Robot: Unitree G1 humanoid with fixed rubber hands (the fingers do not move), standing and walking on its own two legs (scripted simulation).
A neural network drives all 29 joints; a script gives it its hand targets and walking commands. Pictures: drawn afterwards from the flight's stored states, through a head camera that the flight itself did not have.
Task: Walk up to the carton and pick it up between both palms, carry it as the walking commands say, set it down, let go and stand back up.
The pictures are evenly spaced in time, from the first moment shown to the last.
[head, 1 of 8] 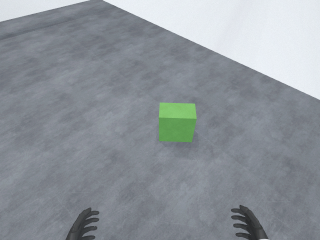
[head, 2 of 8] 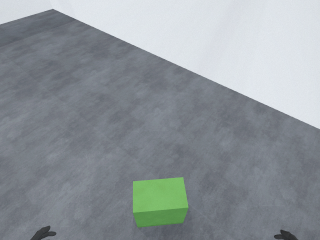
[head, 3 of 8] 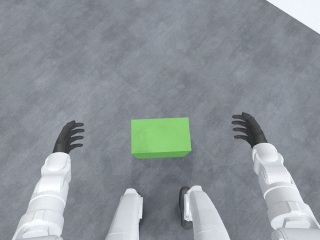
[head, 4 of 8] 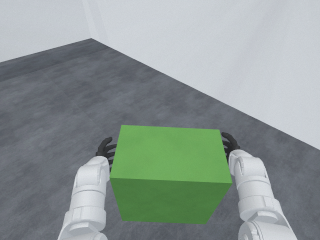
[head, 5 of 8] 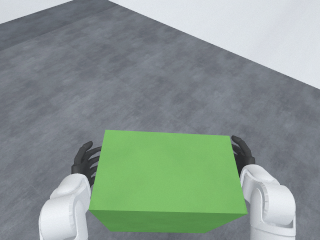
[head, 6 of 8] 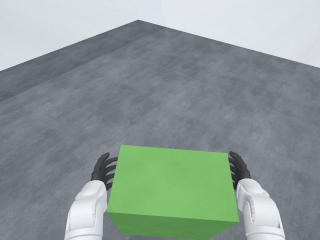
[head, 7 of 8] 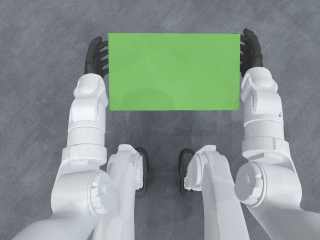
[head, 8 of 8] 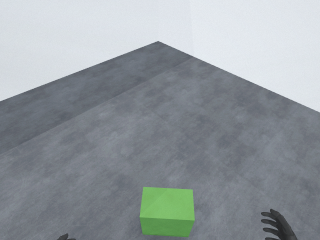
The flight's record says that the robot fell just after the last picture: no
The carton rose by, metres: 0.65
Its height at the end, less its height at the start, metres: +0.00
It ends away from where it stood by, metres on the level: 1.63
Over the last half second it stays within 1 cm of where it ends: yes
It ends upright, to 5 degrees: yes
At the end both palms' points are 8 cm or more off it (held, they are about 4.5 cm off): yes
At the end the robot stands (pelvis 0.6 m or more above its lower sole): yes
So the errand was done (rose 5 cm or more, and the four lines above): yes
